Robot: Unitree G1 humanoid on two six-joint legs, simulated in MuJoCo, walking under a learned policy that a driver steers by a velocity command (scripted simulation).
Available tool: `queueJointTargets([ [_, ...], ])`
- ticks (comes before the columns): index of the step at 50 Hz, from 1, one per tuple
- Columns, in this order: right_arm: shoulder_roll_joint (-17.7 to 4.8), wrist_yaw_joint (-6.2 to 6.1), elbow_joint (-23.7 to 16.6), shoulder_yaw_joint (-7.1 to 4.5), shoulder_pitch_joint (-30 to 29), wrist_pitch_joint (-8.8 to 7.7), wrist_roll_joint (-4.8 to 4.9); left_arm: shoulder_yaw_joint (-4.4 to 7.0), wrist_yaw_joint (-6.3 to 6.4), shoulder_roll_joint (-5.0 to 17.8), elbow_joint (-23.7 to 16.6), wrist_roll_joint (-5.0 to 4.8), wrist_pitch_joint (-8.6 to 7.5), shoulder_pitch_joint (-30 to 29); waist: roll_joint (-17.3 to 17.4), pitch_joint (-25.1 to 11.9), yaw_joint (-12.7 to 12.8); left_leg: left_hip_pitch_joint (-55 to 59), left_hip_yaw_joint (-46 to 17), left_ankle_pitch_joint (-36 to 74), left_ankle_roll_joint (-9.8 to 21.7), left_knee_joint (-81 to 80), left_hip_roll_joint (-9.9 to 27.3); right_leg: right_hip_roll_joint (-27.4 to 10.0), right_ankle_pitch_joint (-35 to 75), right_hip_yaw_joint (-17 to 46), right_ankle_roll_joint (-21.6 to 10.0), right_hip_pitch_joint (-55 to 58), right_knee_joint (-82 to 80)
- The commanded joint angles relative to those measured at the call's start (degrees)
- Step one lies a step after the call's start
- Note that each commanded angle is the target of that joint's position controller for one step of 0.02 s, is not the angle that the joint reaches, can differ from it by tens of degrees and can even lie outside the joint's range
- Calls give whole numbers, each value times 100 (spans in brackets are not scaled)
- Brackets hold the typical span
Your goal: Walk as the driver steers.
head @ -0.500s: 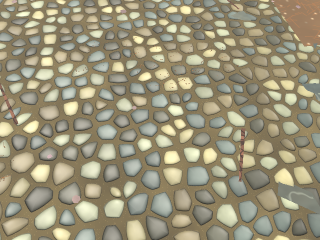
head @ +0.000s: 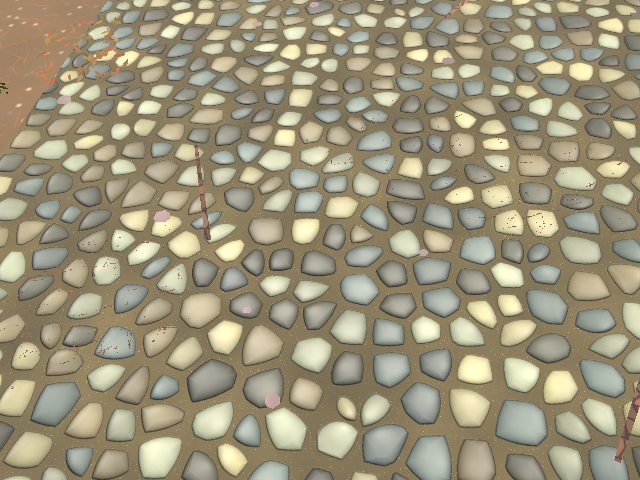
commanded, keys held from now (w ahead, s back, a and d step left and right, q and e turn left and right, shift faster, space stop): no key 1.00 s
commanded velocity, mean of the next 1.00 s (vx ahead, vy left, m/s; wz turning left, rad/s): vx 0.00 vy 0.00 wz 0.12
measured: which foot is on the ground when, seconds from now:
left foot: up 0.00-0.22, down 0.24-1.00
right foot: down 0.00-1.00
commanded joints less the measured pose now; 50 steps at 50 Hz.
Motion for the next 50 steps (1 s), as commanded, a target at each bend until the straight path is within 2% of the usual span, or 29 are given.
queueJointTargets([
  [1, -153, -9, -537, 7, -247, -60, 36, 151, 61, 833, -359, -2, -2, -3, -1136, -237, 101, -580, 158, 112, -208, -162, 232, -1227, 1883, 925, -1124, 1028, -748],
  [3, -67, 7, -627, 73, -355, -78, -1, 190, 53, 965, -346, -28, 16, 118, -1216, -357, 175, -299, 202, -12, -242, -840, 368, -1341, 2024, 901, -1195, 1254, -678],
  [5, 23, 46, -678, 148, -406, -88, -34, 226, 4, 1095, -385, -64, 18, -2, -1302, -406, 170, 347, 430, -168, -190, -1579, 495, -1373, 2081, 757, -1205, 1028, -655],
  [8, -77, 82, -653, 148, -359, -75, -13, 247, -91, 1191, -346, -133, 13, 26, -1390, -407, 188, 1104, 727, -124, -63, -2515, 447, -1434, 2198, 784, -1230, 813, -543],
  [10, -38, 105, -515, 142, -91, -78, -13, 217, -121, 1156, -300, -218, 22, -49, -1302, -377, -2, 1735, 844, 631, 157, -3735, 369, -1371, 2247, 750, -1099, 689, -263],
  [11, -54, 118, -425, 131, 74, -86, -26, 174, -128, 1044, -237, -260, 19, 25, -1217, -369, -109, 2261, 863, 1288, 331, -4570, 318, -1255, 2086, 675, -890, 499, -95],
  [12, -235, 93, -441, 97, 126, -80, -47, 105, -157, 864, -147, -205, -30, 263, -954, -550, -86, 3052, 426, 2020, 495, -4732, 633, -1095, 1548, 545, -501, 61, 110],
  [13, -642, 24, -504, 34, 291, -52, -122, -41, -231, 458, -263, 72, -107, 356, 284, -1029, 74, 3991, -816, 3969, 832, -4380, 1770, -618, -49, 50, -4, -695, 1115],
  [14, -491, 74, -514, 114, -46, -94, -231, -78, -220, 326, -353, 22, -137, 207, 1112, -890, 109, 3243, -1227, 3928, 1609, -4414, 2345, -269, -1613, -46, 273, -950, 1147],
  [15, -176, 134, -575, 187, -243, -191, -253, -4, -180, 689, -362, -9, -99, -96, 765, -674, -99, 2913, -1141, 3212, 1772, -4592, 2147, -323, -1779, 108, 421, -857, 1518],
  [16, -55, 148, -485, 237, -348, -271, -283, 26, -174, 731, -353, -55, -70, -176, 798, -561, -64, 2806, -976, 2861, 1636, -4651, 1959, -314, -1660, 167, 442, -910, 1626],
  [17, -156, 147, -468, 216, -456, -320, -259, 45, -145, 725, -254, -60, -22, -110, 771, -456, -50, 2694, -826, 2698, 1523, -4664, 1802, -304, -1593, 188, 476, -890, 1686],
  [18, -200, 145, -436, 209, -570, -362, -202, 68, -127, 780, -217, -21, 26, -21, 783, -355, -25, 2541, -788, 2828, 1484, -4658, 1794, -342, -1453, 263, 526, -826, 1756],
  [21, -76, 136, -310, 260, -690, -374, -173, 19, -167, 586, -77, -54, 33, 246, 551, -422, 95, 2285, -478, 3175, 1428, -4490, 1608, -284, -1008, 174, 550, -296, 1440],
  [23, 34, 150, -192, 302, -700, -346, -116, -30, -196, 480, -23, -25, -1, 288, 392, -418, 182, 2177, -294, 2710, 1205, -4337, 1386, -227, 232, 86, 480, 245, 340],
  [24, 82, 162, -90, 310, -498, -358, -124, -28, -205, 581, -29, 37, -10, 255, 218, -442, 111, 2135, -218, 2067, 979, -4280, 1194, -299, 1019, 225, 423, 522, 96],
  [25, 81, 176, -36, 309, -348, -366, -183, 7, -197, 829, -75, 35, -11, 226, -93, -347, -47, 2055, -100, 1257, 785, -4183, 950, -483, 1524, 391, 308, 575, 0],
  [26, 52, 184, -39, 286, -175, -353, -217, 86, -190, 1113, 18, -64, -4, 123, -636, -158, -287, 2032, 86, 985, 651, -4263, 722, -443, 1022, 313, 100, 293, 185],
  [27, -19, 161, 3, 284, -350, -334, -216, 55, -204, 882, 14, -87, -15, 73, -590, -53, -93, 2176, 204, 899, 558, -4128, 645, -374, 437, 324, 22, 2, 65],
  [28, -23, 134, 7, 266, -459, -320, -171, 15, -200, 743, 58, -47, -34, 64, -559, -6, -69, 2201, 240, 941, 552, -4044, 644, -357, 251, 351, 49, -77, -32],
  [30, 43, 88, 51, 269, -462, -269, -150, -20, -185, 643, 117, -20, -88, 31, -609, -28, -62, 2197, 228, 1226, 561, -3995, 667, -316, 354, 324, 113, -18, -66],
  [40, 85, 51, 565, 231, -171, -307, -127, -60, -93, 581, 429, -49, -90, 104, -288, -62, -14, 2164, 305, 1457, 452, -3991, 646, -228, 301, 255, 83, 175, 11],
  [50, 79, -25, 1140, 245, 87, -329, -104, -82, -76, 459, 751, -68, -50, 100, -277, 25, -37, 2209, 369, 1535, 395, -4017, 632, -143, 370, 194, 58, 184, -28],
])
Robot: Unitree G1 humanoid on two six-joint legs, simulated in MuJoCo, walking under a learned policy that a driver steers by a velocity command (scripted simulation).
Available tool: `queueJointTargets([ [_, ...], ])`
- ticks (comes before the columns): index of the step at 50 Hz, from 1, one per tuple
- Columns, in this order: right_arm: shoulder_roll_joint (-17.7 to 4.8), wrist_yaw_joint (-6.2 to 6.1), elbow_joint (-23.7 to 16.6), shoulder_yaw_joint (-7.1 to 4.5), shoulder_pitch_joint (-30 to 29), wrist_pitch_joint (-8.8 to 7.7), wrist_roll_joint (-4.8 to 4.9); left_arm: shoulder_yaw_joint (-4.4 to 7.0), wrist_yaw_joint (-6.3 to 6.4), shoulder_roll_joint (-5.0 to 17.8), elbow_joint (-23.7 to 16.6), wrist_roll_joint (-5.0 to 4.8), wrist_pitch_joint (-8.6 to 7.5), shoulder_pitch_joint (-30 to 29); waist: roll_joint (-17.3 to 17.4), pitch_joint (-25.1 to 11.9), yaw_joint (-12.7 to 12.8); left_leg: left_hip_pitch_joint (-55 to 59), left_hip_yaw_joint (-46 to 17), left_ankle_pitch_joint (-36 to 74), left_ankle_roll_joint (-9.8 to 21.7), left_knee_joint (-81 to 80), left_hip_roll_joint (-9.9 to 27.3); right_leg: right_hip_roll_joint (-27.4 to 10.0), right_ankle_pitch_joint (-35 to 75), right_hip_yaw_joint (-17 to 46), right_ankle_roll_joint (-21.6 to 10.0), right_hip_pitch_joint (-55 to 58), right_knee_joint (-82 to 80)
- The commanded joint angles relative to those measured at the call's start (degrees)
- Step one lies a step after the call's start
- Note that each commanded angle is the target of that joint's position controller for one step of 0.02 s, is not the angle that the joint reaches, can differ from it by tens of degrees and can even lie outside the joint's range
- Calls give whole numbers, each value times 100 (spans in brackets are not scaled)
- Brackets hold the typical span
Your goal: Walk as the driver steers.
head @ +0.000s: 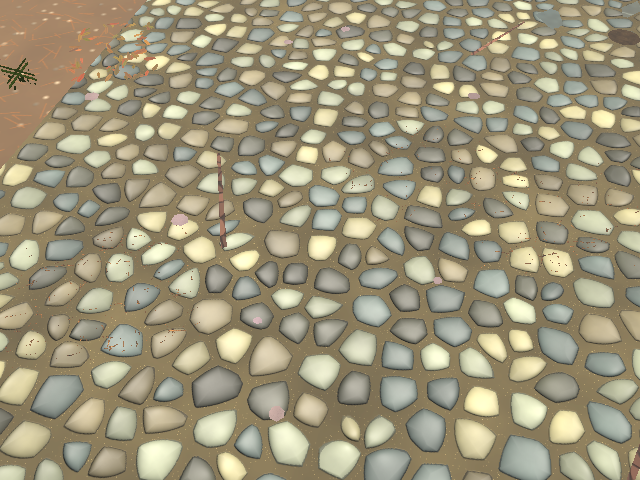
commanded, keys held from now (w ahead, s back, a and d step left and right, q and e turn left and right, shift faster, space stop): no key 0.96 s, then w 0.04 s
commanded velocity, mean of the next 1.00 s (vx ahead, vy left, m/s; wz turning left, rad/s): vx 0.00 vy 0.00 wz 0.00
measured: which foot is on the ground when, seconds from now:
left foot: down 0.00-1.00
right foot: down 0.00-1.00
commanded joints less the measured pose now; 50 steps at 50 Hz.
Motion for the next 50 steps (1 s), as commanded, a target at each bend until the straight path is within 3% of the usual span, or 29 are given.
queueJointTargets([
  [1, -582, -37, -115, -113, 44, -70, 7, 127, 25, 646, -119, -6, -38, 51, -1, -107, 20, 11, -128, 1038, 114, -465, 139, -140, 781, 148, -113, -81, -561],
  [23, -403, -76, 813, 9, 252, -66, 31, 82, 80, 463, 328, -23, -1, 396, -9, 14, -15, -21, -8, 927, 83, -581, 96, -46, 791, 89, -132, -90, -662],
  [48, -233, -87, 1206, 113, 532, -61, 44, 29, 95, 251, 473, -34, 2, 842, -19, 111, -44, -135, 47, 799, 64, -626, 76, -8, 746, 84, -156, -146, -703],
  [50, -195, -101, 1288, 110, 686, -45, 82, 54, 118, 280, 546, -73, 27, 997, -92, 39, -40, -208, 262, -661, 139, -460, -135, 107, -895, 29, -262, -174, -720],
])
Over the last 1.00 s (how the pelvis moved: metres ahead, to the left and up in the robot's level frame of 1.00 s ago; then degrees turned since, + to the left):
0.00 0.02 -0.01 4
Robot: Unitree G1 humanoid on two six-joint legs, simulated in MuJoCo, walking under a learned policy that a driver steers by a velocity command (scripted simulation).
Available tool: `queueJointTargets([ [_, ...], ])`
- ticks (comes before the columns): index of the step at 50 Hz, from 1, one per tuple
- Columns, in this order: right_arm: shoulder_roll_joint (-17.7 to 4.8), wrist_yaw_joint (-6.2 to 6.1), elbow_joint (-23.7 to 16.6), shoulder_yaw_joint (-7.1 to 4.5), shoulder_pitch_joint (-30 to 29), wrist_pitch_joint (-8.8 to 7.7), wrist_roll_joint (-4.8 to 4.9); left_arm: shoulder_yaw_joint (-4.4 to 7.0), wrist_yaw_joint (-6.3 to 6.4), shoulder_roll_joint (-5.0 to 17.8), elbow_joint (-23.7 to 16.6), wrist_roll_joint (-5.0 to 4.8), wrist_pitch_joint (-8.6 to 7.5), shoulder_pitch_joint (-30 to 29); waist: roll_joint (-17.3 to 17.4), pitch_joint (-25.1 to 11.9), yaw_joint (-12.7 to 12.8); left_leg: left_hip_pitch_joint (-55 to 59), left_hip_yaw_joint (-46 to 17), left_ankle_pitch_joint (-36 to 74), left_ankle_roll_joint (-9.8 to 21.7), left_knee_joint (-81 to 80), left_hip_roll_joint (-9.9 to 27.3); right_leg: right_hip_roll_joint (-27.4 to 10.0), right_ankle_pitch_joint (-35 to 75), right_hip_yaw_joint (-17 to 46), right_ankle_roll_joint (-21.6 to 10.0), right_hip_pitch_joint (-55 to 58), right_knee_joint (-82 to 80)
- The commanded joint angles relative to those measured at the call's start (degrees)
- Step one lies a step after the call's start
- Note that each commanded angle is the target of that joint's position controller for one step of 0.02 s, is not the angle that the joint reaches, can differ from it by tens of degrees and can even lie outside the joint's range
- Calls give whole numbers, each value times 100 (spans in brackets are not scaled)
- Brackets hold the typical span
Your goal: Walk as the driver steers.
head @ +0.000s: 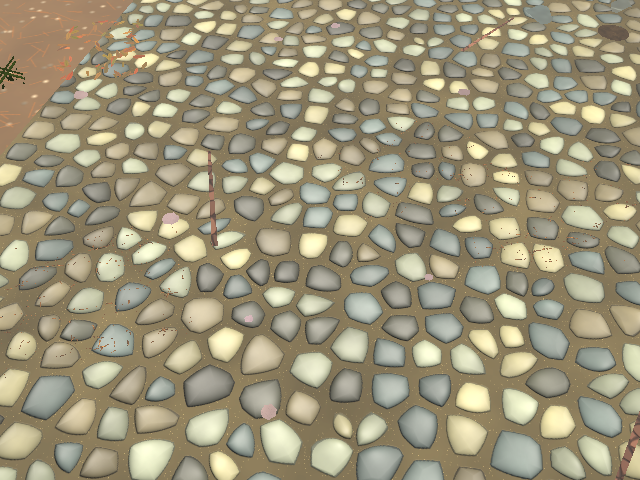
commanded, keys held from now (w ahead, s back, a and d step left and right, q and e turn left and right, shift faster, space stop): w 1.00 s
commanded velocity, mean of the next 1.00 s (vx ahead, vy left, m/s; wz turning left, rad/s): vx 0.40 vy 0.00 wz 0.00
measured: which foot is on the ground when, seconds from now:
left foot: down 0.00-0.66, up 0.68-1.00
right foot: down 0.00-0.22, up 0.24-0.64, down 0.66-1.00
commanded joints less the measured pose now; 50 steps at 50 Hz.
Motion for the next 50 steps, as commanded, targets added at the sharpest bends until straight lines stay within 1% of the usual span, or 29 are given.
queueJointTargets([
  [1, -541, -37, -46, -104, 422, -16, 54, 150, 49, 687, -63, -68, 1, 452, -161, 270, 15, -469, 298, -1636, 279, -197, -276, -27, -2015, 153, -321, -353, -654],
  [3, -475, -19, -190, -98, 259, -123, 62, 200, 42, 812, -131, -109, -76, 557, -371, 704, 90, -1086, 241, -2106, 418, 118, -215, -455, -3030, 801, -624, -588, -974],
  [5, -240, 68, -317, -57, 114, -315, 81, 305, -5, 1056, -78, -148, -201, 938, -930, 667, 202, -1497, 471, -1271, 403, 1014, -244, -1261, -3362, 1983, -1068, -214, -1536],
  [7, -234, 166, -385, -69, 97, -447, 125, 347, -31, 1123, -182, -134, -270, 772, -1011, 711, 63, -1259, 317, -1000, 575, 1576, -32, -1780, -3232, 2711, -1357, -624, -1912],
  [8, -202, 194, -352, -72, 265, -489, 152, 339, -50, 1095, -309, -145, -286, 458, -972, 747, -132, -899, 337, -1126, 692, 1186, -3, -1679, -3011, 2445, -1246, -888, -1856],
  [10, -250, 189, 3, -134, 1147, -523, 133, 321, -88, 1027, -590, -236, -277, -244, -631, 770, -610, 765, 375, -566, 764, -325, -156, -918, -2144, 1294, -766, -1804, -1069],
  [11, -624, 168, 198, -258, 1835, -522, 85, 252, -116, 741, -696, -195, -322, -421, 302, 484, -795, 1601, -740, -726, 857, -834, 534, -383, -1255, 494, -441, -2378, 507],
  [12, -1435, 222, 244, -457, 2525, -559, 126, 181, -114, 438, -936, -167, -442, -482, 1832, 187, -926, 2194, -3048, -1461, 1528, -1830, 1812, 242, -1082, -324, -170, -3308, 2344],
  [13, -1232, 259, 180, -361, 2352, -659, -6, 204, -114, 552, -1009, -240, -542, -616, 1427, 333, -769, 1887, -4091, -1781, 1903, -2091, 2268, 85, -1480, 285, -278, -3798, 3563],
  [14, -862, 261, 14, -258, 1863, -730, -6, 213, -167, 611, -986, -305, -606, -513, 796, 644, -487, 1841, -3559, -1540, 1777, -1999, 2129, -209, -998, 506, -408, -4191, 4137],
  [15, -712, 293, -107, -206, 1542, -756, 20, 215, -215, 609, -898, -273, -651, -384, 539, 600, -347, 1833, -2829, -1092, 1556, -1977, 1826, -376, -453, 475, -491, -4241, 4213],
  [17, -526, 327, -201, -117, 1331, -690, 31, 319, -262, 810, -915, -140, -707, -544, 360, 546, -239, 1784, -1714, 410, 1181, -2033, 1426, -615, 253, 337, -486, -4047, 3664],
  [18, -401, 311, -182, -75, 1458, -631, 7, 327, -305, 753, -924, -130, -693, -592, 446, 449, -250, 1750, -1301, 992, 1083, -2036, 1247, -627, 416, 203, -430, -3846, 3439],
  [20, -490, 241, -192, -67, 1633, -552, -31, 267, -369, 506, -1025, -123, -628, -864, 479, 413, -289, 1587, -828, 1690, 1088, -2072, 1096, -573, 718, -28, -281, -3652, 2902],
  [23, -795, 137, -335, -98, 1548, -514, -48, 129, -400, 290, -1441, -122, -600, -1854, 431, 636, -429, 848, -420, 1739, 1101, -2311, 933, -338, 1368, -283, -133, -2952, 1375],
  [25, -968, 114, -316, -150, 1701, -533, 0, 112, -435, 390, -1591, -155, -585, -2175, 578, 689, -469, 722, -354, 1668, 1145, -2464, 1025, -201, 1580, -396, -142, -2490, 842],
  [28, -1005, 111, -275, -214, 1701, -538, 92, 141, -494, 618, -1771, -182, -595, -2383, 596, 757, -323, 1266, -261, 2182, 1057, -2292, 1281, -184, 1604, -251, -366, -2357, 317],
  [30, -1120, 116, -317, -273, 1543, -494, 57, 255, -512, 870, -1740, -164, -625, -1987, 722, 326, 18, 1679, -116, 3988, 913, -1595, 1366, 31, 1390, -333, -570, -1667, 229],
  [32, -1125, 133, -406, -280, 1347, -400, -17, 504, -450, 1283, -1269, -198, -591, -351, 802, -722, 841, 1312, 180, 5408, 670, 354, 1064, 309, 1278, -469, -858, 454, 268],
  [33, -952, 160, -575, -199, 1303, -401, -98, 622, -381, 1683, -1045, -138, -546, 689, 232, -1475, 1166, -111, 298, 3661, 503, 2197, 756, -774, 857, 822, -1200, 2281, 350],
  [34, 96, 258, -596, 63, 2154, -537, -33, 659, -430, 2027, -903, -22, -538, 1068, -1562, -2586, 589, -2035, -41, -1104, 185, 4351, -443, -2271, -686, 3970, -2228, 3936, -660],
  [35, -473, 293, -585, -69, 1666, -723, 144, 511, -439, 1460, -903, -43, -552, 810, -1147, -2214, 751, -2675, -770, -1478, 345, 5140, -276, -2103, -1153, 4600, -2016, 3546, -1427],
  [36, -845, 294, -844, -179, 974, -817, 297, 429, -427, 1193, -994, -68, -589, 185, -907, -1136, 589, -3115, -563, -1044, 461, 5260, 30, -1947, -692, 3603, -1705, 2615, -1481],
  [37, -919, 238, -935, -195, 618, -849, 271, 365, -442, 1022, -1129, -50, -633, -377, -224, -745, 372, -2799, -457, -445, 502, 4990, 363, -1763, 183, 2779, -1542, 1610, -1593],
  [38, -913, 181, -938, -262, 494, -809, 185, 321, -479, 865, -1154, 11, -669, -649, -31, -486, 162, -2462, -371, -132, 495, 4672, 556, -1535, 848, 2142, -1431, 825, -1704],
  [40, -659, 154, -909, -286, 771, -641, 132, 258, -510, 656, -1030, 66, -696, -669, -283, -387, -155, -1900, -396, 86, 515, 4248, 766, -1219, 1076, 1480, -1361, 142, -1997],
  [43, -632, 132, -1106, -320, 393, -508, 90, 283, -421, 878, -850, 36, -719, -364, -312, -17, -226, -2234, -265, 362, 388, 3596, 887, -1168, 1220, 1077, -1463, -225, -2343],
  [46, -702, 154, -1399, -344, -426, -516, 10, 316, -288, 1054, -768, 33, -671, 2, -195, 153, -45, -2888, -203, 1289, 225, 2534, 915, -1142, 1422, 890, -1418, 69, -2430],
  [50, -576, 254, -1639, -272, -1331, -581, 41, 324, -213, 1163, -698, -36, -616, 437, -223, 212, 246, -2581, 98, 2285, 194, 996, 608, -937, 1595, 447, -1176, 300, -2409],
])
Over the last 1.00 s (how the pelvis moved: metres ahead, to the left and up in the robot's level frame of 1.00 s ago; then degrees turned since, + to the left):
0.00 -0.01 0.00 0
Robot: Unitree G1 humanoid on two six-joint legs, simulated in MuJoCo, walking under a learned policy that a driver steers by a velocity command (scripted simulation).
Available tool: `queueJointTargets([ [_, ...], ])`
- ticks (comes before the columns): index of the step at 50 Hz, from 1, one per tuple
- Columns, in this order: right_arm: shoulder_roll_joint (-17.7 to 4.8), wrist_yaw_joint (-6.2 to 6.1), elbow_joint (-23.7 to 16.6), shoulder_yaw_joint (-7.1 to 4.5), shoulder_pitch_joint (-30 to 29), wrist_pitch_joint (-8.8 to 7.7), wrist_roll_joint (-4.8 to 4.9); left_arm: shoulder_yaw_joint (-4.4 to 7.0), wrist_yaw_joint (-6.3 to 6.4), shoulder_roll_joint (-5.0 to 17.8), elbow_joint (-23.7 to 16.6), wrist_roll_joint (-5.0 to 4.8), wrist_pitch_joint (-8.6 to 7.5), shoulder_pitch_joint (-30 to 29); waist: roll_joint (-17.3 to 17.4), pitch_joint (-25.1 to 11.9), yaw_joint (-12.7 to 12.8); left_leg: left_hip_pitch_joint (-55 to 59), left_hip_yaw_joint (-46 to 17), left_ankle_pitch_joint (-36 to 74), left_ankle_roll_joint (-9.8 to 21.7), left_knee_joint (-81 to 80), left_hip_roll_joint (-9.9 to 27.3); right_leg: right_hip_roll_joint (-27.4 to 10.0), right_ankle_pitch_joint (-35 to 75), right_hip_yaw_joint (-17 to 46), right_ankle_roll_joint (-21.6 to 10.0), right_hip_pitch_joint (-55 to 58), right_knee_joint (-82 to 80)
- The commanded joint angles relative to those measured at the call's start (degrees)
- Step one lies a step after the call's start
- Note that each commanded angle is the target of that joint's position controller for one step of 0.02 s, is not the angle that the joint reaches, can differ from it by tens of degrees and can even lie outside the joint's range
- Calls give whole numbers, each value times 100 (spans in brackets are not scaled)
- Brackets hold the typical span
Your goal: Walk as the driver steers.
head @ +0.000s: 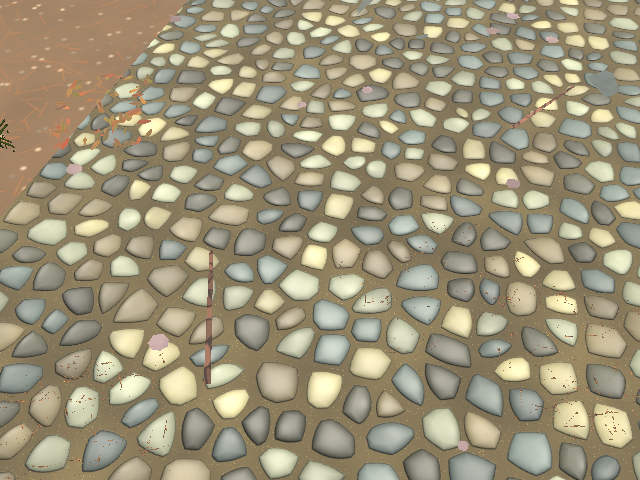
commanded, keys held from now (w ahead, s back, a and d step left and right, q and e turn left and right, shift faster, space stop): w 1.00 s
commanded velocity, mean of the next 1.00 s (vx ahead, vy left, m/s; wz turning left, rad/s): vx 0.50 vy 0.00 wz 0.00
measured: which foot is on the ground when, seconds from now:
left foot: up 0.00-0.18, down 0.20-0.76, up 0.78-1.00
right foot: down 0.00-0.20, up 0.22-0.74, down 0.76-1.00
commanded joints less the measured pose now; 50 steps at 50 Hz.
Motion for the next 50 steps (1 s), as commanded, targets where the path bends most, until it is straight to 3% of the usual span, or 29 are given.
queueJointTargets([
  [1, -139, 79, -368, 27, -541, -64, 28, 160, 75, 926, -281, -62, -56, 26, -429, 458, -31, 338, 243, 651, -47, -892, -213, -1481, 970, 728, -763, -491, -628],
  [4, -171, 188, -563, 61, -1019, -95, 71, 179, 87, 940, -138, -91, 29, 377, -440, 580, 113, 144, 237, 416, 18, -1355, -308, -1722, 1038, 759, -752, 202, -368],
  [7, -328, 292, -694, 31, -1055, -148, 89, 236, 117, 1030, -93, -97, 128, 401, -555, 498, -40, 321, 246, -215, 227, -1654, -421, -1992, 1664, 829, -634, 786, 75],
  [8, -448, 302, -654, -18, -806, -162, 90, 257, 121, 1087, -123, -92, 155, 298, -653, 326, -212, 764, 348, -429, 317, -1705, -556, -1986, 2410, 785, -568, 850, 373],
  [9, -621, 293, -509, -114, -249, -172, 83, 260, 120, 1109, -165, -81, 188, 156, -719, -32, -546, 1589, 525, -492, 444, -1785, -763, -1845, 3416, 634, -468, 800, 1032],
  [10, -917, 255, -193, -267, 785, -170, 73, 202, 118, 969, -228, -43, 210, 89, -656, -666, -1000, 3031, 513, -370, 645, -1734, -790, -1529, 3703, 401, -301, 322, 2217],
  [11, -1409, 192, 13, -388, 1884, -144, -11, 96, 120, 747, -394, 79, 193, 180, 115, -1607, -1270, 4878, -943, -337, 1056, -1600, 435, -1117, 1869, 112, -91, -999, 4186],
  [12, -1604, 254, 144, -410, 2074, -128, -42, -116, 40, -60, -357, -12, 51, 924, 1630, -2306, -806, 6550, -3744, -1536, 1946, -2459, 1523, -66, -2108, 492, 198, -3179, 5913],
  [13, -997, 259, 84, -249, 1886, -139, 1, 34, 27, 643, -337, -171, -86, 464, 938, -1908, -995, 6294, -3758, -1967, 1668, -2782, 1303, -388, -2215, 1146, 78, -3814, 6506],
  [14, -759, 234, -23, -174, 1355, -151, 13, 112, 19, 925, -526, -274, -169, -116, 660, -1095, -913, 5503, -2812, -1522, 1398, -2857, 1122, -670, -1673, 1003, -11, -4093, 6499],
  [15, -655, 237, -125, -125, 877, -156, -16, 120, 66, 900, -573, -244, -184, -391, 97, -697, -715, 4633, -2145, -780, 1287, -3007, 926, -972, -1133, 851, 11, -3829, 6242],
  [16, -509, 255, -149, -88, 631, -163, -56, 167, 100, 852, -583, -146, -148, -519, -41, -382, -556, 3961, -1650, -309, 1230, -3181, 710, -1139, -837, 803, 47, -3587, 5894],
  [17, -404, 267, -114, -53, 572, -176, -110, 179, 99, 739, -569, -118, -70, -383, 101, -339, -369, 3593, -1348, -149, 1186, -3350, 572, -1283, -638, 841, 57, -3238, 5691],
  [19, -417, 268, 3, -60, 711, -197, -85, 169, 105, 505, -539, -110, 62, -252, 142, -213, -250, 3255, -1003, 64, 1261, -3612, 456, -1342, -530, 762, 123, -3061, 5358],
  [22, -663, 164, 128, -120, 958, -189, -75, 194, 123, 524, -751, -45, 137, -807, 37, 88, -296, 3199, -687, 274, 1316, -3860, 446, -1406, 102, 701, 288, -3595, 4599],
  [28, -751, 44, 325, -118, 1467, -104, -3, 136, 32, 382, -1092, -53, 71, -2020, 93, 351, -641, 3399, -85, 72, 1035, -3986, 174, -1122, 1634, 401, 344, -3498, 2609],
  [33, -810, 12, 578, -162, 1872, 12, 44, 102, -120, 448, -1377, -109, 9, -2680, 133, 556, -779, 4318, -134, 189, 989, -3618, 564, -999, 1231, 410, 169, -3698, 1951],
  [36, -932, -21, 572, -217, 1691, 93, 57, 187, -184, 676, -1357, -117, -45, -2315, 289, 282, -453, 4618, -109, 1424, 825, -3024, 678, -770, 625, 246, -61, -2947, 1752],
  [37, -940, -23, 540, -216, 1543, 124, 58, 281, -172, 829, -1196, -104, -51, -1742, 322, -68, -114, 4522, 54, 2364, 720, -2362, 519, -562, 611, 57, -179, -2087, 1657],
  [38, -792, -23, 490, -155, 1500, 146, 26, 433, -133, 1115, -872, -88, -43, -727, 200, -689, 304, 4006, 283, 2501, 548, -1186, 188, -556, 737, 92, -362, -645, 1731],
  [39, -586, -27, 347, -53, 1637, 137, -103, 547, -70, 1586, -678, -23, -17, 312, -680, -1571, 527, 2684, 561, 504, 326, 784, -249, -1769, 736, 1579, -749, 1126, 1801],
  [40, 170, 51, 384, 143, 2350, -5, -25, 551, -129, 1763, -581, -4, -8, 441, -2108, -2187, 74, 577, 96, -3353, 55, 2456, -1271, -2796, -463, 4345, -1626, 2656, 878],
  [41, -500, 75, 405, 4, 1888, -135, 123, 402, -136, 1210, -640, -65, -26, 227, -1384, -1760, 254, -62, -521, -3402, 169, 3079, -937, -2590, -1060, 4336, -1369, 2354, 563],
  [42, -748, 88, 230, -63, 1338, -213, 221, 329, -115, 967, -750, -74, -45, -280, -1083, -992, 178, -347, -376, -2845, 270, 3065, -650, -2422, -762, 3446, -1110, 1579, 481],
  [43, -724, 42, 189, -69, 1076, -222, 190, 279, -119, 857, -852, -32, -56, -742, -534, -604, -20, -77, -229, -2272, 265, 2791, -336, -2227, -123, 2802, -985, 716, 336],
  [44, -683, 4, 179, -115, 952, -183, 96, 240, -135, 704, -880, 21, -68, -996, -418, -306, -177, 180, -187, -1957, 237, 2453, -166, -2025, 363, 2324, -927, 41, 171],
  [46, -447, -4, 219, -119, 1187, -38, 70, 198, -151, 574, -805, 73, -95, -1012, -617, -251, -424, 700, -210, -1667, 212, 2088, 8, -1819, 672, 1849, -903, -505, -138],
  [47, -362, -12, 224, -115, 1211, 17, 65, 208, -137, 625, -747, 49, -108, -917, -611, -179, -463, 708, -165, -1616, 176, 1915, 41, -1784, 818, 1671, -945, -634, -251],
  [50, -385, -33, 23, -137, 665, 84, -2, 262, -28, 870, -621, 34, -106, -632, -469, 99, -399, 154, -108, -937, 3, 1144, 93, -1776, 1177, 1357, -987, -607, -477],
])
Over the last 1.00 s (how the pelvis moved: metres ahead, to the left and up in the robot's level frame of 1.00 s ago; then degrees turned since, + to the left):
0.43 -0.02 0.01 0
